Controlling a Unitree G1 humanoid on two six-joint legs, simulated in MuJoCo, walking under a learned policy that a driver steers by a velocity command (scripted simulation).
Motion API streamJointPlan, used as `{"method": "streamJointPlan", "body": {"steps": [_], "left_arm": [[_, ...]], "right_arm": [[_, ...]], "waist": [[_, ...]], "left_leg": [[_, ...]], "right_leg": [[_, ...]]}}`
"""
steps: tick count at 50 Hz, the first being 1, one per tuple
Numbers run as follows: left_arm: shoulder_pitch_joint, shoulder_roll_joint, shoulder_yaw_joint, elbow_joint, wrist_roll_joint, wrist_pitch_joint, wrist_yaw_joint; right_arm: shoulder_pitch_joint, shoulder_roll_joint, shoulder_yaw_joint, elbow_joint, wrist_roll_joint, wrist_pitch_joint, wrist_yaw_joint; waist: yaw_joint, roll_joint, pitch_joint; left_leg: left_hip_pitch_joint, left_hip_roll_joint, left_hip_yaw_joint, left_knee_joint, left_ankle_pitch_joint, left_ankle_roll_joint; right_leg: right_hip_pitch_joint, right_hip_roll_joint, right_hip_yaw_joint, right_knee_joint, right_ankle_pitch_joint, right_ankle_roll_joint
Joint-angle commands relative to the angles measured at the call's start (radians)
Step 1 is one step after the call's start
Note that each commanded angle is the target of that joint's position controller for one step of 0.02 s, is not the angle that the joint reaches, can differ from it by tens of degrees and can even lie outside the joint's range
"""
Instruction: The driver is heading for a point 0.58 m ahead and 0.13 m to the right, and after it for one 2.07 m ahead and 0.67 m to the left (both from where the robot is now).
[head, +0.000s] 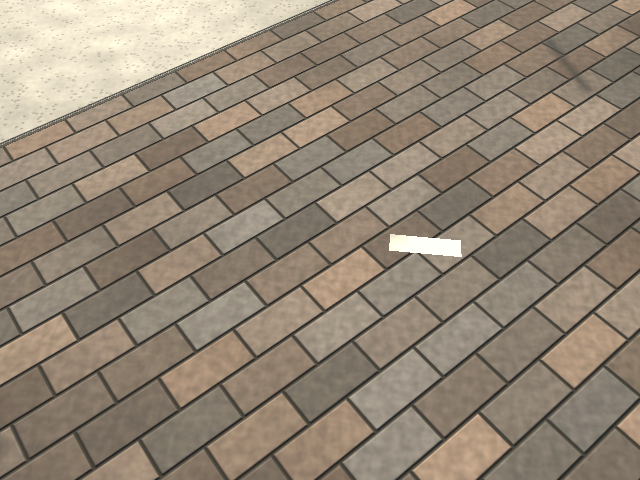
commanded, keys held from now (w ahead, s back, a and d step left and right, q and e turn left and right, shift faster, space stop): w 0.06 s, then w+e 0.60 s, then w+q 0.34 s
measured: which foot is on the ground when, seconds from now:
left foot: up 0.00-0.08, down 0.10-0.66, up 0.68-1.00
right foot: down 0.00-0.10, up 0.12-0.62, down 0.64-1.00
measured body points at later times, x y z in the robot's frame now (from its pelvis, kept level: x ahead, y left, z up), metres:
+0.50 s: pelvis +0.27 +0.02 +0.00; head +0.30 +0.02 +0.45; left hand +0.44 +0.23 -0.13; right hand +0.19 -0.21 -0.14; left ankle +0.19 +0.10 -0.74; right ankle +0.40 -0.13 -0.69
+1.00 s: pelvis +0.53 -0.08 +0.00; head +0.54 -0.10 +0.45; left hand +0.59 +0.17 -0.13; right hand +0.54 -0.34 -0.14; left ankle +0.70 +0.04 -0.67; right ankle +0.44 -0.09 -0.74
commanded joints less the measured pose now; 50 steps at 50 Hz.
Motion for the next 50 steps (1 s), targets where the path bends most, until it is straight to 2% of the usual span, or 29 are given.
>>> {"method": "streamJointPlan", "body": {"steps": [1, 3, 4, 5, 6, 7, 8, 9, 11, 13, 16, 21, 26, 29, 30, 31, 32, 33, 34, 35, 36, 37, 38, 39, 40, 42, 44, 46, 50], "left_arm": [[0.056, 0.150, 0.027, -0.008, 0.007, -0.003, 0.013], [0.021, 0.170, 0.032, -0.010, 0.011, 0.000, 0.016], [0.005, 0.168, 0.031, -0.012, 0.005, 0.004, 0.013], [-0.007, 0.145, 0.021, -0.036, -0.008, 0.003, 0.008], [0.101, 0.038, 0.000, -0.061, -0.052, 0.006, -0.002], [0.069, 0.138, 0.029, -0.047, -0.026, 0.013, 0.002], [-0.018, 0.142, 0.036, -0.071, -0.017, 0.017, 0.001], [-0.061, 0.119, 0.031, -0.079, -0.013, 0.016, -0.004], [-0.053, 0.088, 0.033, -0.073, 0.009, 0.040, -0.015], [-0.055, 0.068, 0.035, -0.078, 0.013, 0.063, -0.028], [-0.154, 0.067, 0.038, -0.120, 0.009, 0.080, -0.037], [-0.338, 0.061, 0.028, -0.191, 0.005, 0.077, -0.051], [-0.471, 0.062, 0.016, -0.255, 0.013, 0.074, -0.061], [-0.419, 0.089, 0.029, -0.253, 0.017, 0.076, -0.057], [-0.360, 0.104, 0.038, -0.240, 0.018, 0.076, -0.053], [-0.273, 0.125, 0.050, -0.216, 0.018, 0.072, -0.049], [-0.142, 0.155, 0.068, -0.177, 0.026, 0.063, -0.040], [-0.034, 0.250, 0.099, -0.158, 0.038, 0.059, -0.027], [-0.089, 0.327, 0.114, -0.180, 0.020, 0.068, -0.024], [-0.084, 0.294, 0.103, -0.173, 0.001, 0.079, -0.018], [-0.138, 0.245, 0.088, -0.167, 0.000, 0.074, -0.010], [-0.179, 0.188, 0.072, -0.164, 0.001, 0.063, -0.011], [-0.210, 0.155, 0.059, -0.158, -0.002, 0.047, -0.007], [-0.221, 0.136, 0.050, -0.154, -0.003, 0.032, -0.004], [-0.201, 0.133, 0.046, -0.141, -0.003, 0.017, -0.003], [-0.159, 0.164, 0.050, -0.119, -0.005, 0.001, -0.003], [-0.123, 0.175, 0.050, -0.109, -0.005, -0.004, -0.004], [-0.104, 0.166, 0.044, -0.107, -0.005, -0.006, -0.004], [-0.075, 0.148, 0.028, -0.095, -0.002, -0.011, 0.007]], "right_arm": [[-0.080, -0.068, -0.012, -0.082, 0.002, -0.025, -0.005], [0.055, -0.093, -0.026, -0.043, 0.001, -0.035, -0.017], [0.213, -0.112, -0.039, 0.009, -0.005, -0.044, -0.026], [0.392, -0.174, -0.060, 0.051, -0.030, -0.055, -0.038], [0.472, -0.283, -0.087, 0.054, -0.051, -0.054, -0.038], [0.401, -0.249, -0.083, 0.043, -0.010, -0.039, -0.027], [0.281, -0.189, -0.065, 0.027, 0.004, -0.038, -0.025], [0.216, -0.121, -0.047, 0.018, 0.005, -0.045, -0.020], [0.199, -0.067, -0.029, 0.037, 0.007, -0.059, -0.030], [0.248, -0.073, -0.029, 0.055, 0.008, -0.076, -0.036], [0.296, -0.103, -0.035, 0.068, 0.009, -0.088, -0.039], [0.358, -0.097, -0.027, 0.082, 0.008, -0.088, -0.047], [0.438, -0.127, -0.031, 0.109, 0.005, -0.077, -0.063], [0.419, -0.160, -0.040, 0.106, 0.000, -0.061, -0.073], [0.406, -0.176, -0.045, 0.101, -0.003, -0.053, -0.075], [0.397, -0.191, -0.050, 0.093, -0.003, -0.043, -0.073], [0.380, -0.199, -0.053, 0.079, 0.002, -0.035, -0.065], [0.373, -0.168, -0.045, 0.044, 0.006, -0.036, -0.059], [0.394, -0.081, -0.033, -0.022, 0.023, -0.045, -0.035], [0.293, -0.141, -0.038, -0.030, 0.013, -0.054, -0.030], [0.266, -0.122, -0.033, -0.036, 0.030, -0.064, -0.027], [0.297, -0.115, -0.031, -0.009, 0.032, -0.065, -0.030], [0.310, -0.107, -0.032, 0.005, 0.012, -0.048, -0.029], [0.353, -0.093, -0.028, 0.025, -0.004, -0.026, -0.024], [0.363, -0.089, -0.030, 0.035, -0.007, -0.010, -0.018], [0.342, -0.088, -0.034, 0.033, -0.001, 0.007, -0.007], [0.272, -0.090, -0.036, 0.015, 0.007, 0.013, -0.003], [0.204, -0.093, -0.036, -0.005, 0.010, 0.013, -0.001], [0.096, -0.074, -0.022, -0.040, 0.007, 0.006, 0.004]], "waist": [[-0.029, -0.108, 0.063], [-0.092, -0.121, -0.008], [-0.159, -0.093, -0.086], [-0.223, -0.040, -0.197], [-0.179, 0.178, -0.334], [-0.164, 0.063, -0.321], [-0.115, 0.021, -0.152], [-0.096, -0.014, -0.058], [-0.046, 0.025, 0.008], [-0.033, 0.027, 0.003], [-0.034, 0.024, 0.024], [-0.065, 0.026, 0.061], [-0.099, 0.029, 0.073], [-0.056, 0.065, 0.023], [-0.028, 0.078, -0.012], [0.006, 0.078, -0.064], [0.068, 0.040, -0.133], [0.111, -0.067, -0.225], [0.024, -0.291, -0.282], [0.046, -0.072, -0.226], [0.014, -0.049, -0.123], [-0.033, 0.017, -0.054], [-0.068, 0.017, -0.030], [-0.088, -0.015, -0.029], [-0.092, -0.029, -0.026], [-0.094, -0.049, -0.007], [-0.074, -0.071, 0.017], [-0.055, -0.090, 0.035], [-0.032, -0.097, 0.058]], "left_leg": [[-0.013, -0.036, 0.021, -0.065, -0.071, 0.041], [0.172, -0.097, 0.044, -0.105, -0.144, 0.080], [0.371, -0.115, 0.047, -0.173, -0.095, 0.102], [0.650, 0.032, -0.108, -0.187, -0.129, 0.146], [0.940, 0.355, -0.586, -0.264, -0.210, 0.269], [0.857, 0.365, -0.713, -0.362, -0.264, 0.268], [0.694, 0.327, -0.535, -0.390, -0.325, 0.224], [0.554, 0.280, -0.411, -0.445, -0.288, 0.183], [0.416, 0.197, -0.231, -0.492, -0.181, 0.106], [0.403, 0.181, -0.146, -0.503, -0.072, 0.095], [0.438, 0.168, -0.045, -0.516, 0.018, 0.083], [0.499, 0.141, 0.076, -0.509, 0.159, 0.067], [0.652, 0.186, 0.149, -0.455, 0.351, 0.066], [0.727, 0.205, 0.195, -0.299, 0.732, 0.060], [0.738, 0.209, 0.204, -0.195, 0.836, 0.062], [0.725, 0.211, 0.204, -0.044, 0.846, 0.065], [0.635, 0.198, 0.217, 0.179, 0.714, 0.045], [0.404, 0.157, 0.214, 0.492, 0.304, 0.014], [-0.031, -0.092, 0.108, 0.849, -0.509, -0.040], [-0.120, -0.032, -0.064, 0.835, -0.413, -0.023], [-0.125, 0.008, -0.069, 0.782, -0.332, -0.012], [-0.054, 0.039, -0.075, 0.684, -0.295, -0.008], [0.006, 0.060, -0.090, 0.613, -0.277, -0.009], [0.072, 0.064, -0.098, 0.573, -0.260, -0.012], [0.093, 0.058, -0.099, 0.554, -0.251, -0.013], [0.052, 0.044, -0.106, 0.513, -0.201, -0.012], [-0.026, 0.034, -0.110, 0.457, -0.125, -0.012], [-0.073, 0.020, -0.100, 0.383, -0.051, -0.011], [-0.091, -0.003, -0.041, 0.195, 0.048, -0.005]], "right_leg": [[0.039, -0.314, 0.103, 0.062, 0.725, -0.107], [0.041, -0.308, 0.081, 0.226, 0.979, -0.085], [-0.014, -0.275, 0.065, 0.406, 0.972, -0.068], [-0.217, -0.233, 0.050, 0.662, 0.702, -0.053], [-0.586, -0.052, -0.013, 1.063, 0.001, -0.006], [-0.671, -0.045, 0.127, 1.167, -0.201, -0.025], [-0.708, -0.107, 0.144, 1.159, -0.115, -0.030], [-0.687, -0.146, 0.141, 1.100, -0.046, -0.029], [-0.614, -0.184, 0.134, 1.016, 0.008, -0.015], [-0.607, -0.185, 0.121, 1.008, 0.043, -0.004], [-0.718, -0.201, 0.105, 0.963, 0.141, 0.009], [-0.777, -0.186, 0.047, 0.711, 0.292, 0.022], [-0.743, -0.148, -0.047, 0.508, 0.262, -0.018], [-0.633, -0.074, -0.094, 0.477, 0.124, -0.077], [-0.569, -0.040, -0.106, 0.472, 0.065, -0.101], [-0.472, -0.008, -0.105, 0.441, 0.026, -0.126], [-0.284, 0.011, -0.075, 0.346, 0.055, -0.157], [-0.051, -0.179, 0.184, 0.299, -0.034, -0.218], [0.194, -0.445, 0.768, 0.151, 0.006, -0.372], [0.132, -0.444, 0.682, 0.098, 0.074, -0.333], [0.020, -0.427, 0.538, 0.092, 0.151, -0.294], [-0.109, -0.385, 0.427, 0.067, 0.289, -0.239], [-0.180, -0.337, 0.330, 0.050, 0.346, -0.193], [-0.232, -0.309, 0.264, 0.031, 0.376, -0.162], [-0.247, -0.293, 0.228, 0.019, 0.418, -0.145], [-0.233, -0.271, 0.153, 0.007, 0.499, -0.101], [-0.199, -0.256, 0.094, -0.008, 0.536, -0.050], [-0.172, -0.244, 0.047, -0.023, 0.548, -0.018], [-0.106, -0.247, -0.027, -0.025, 0.637, 0.003]]}}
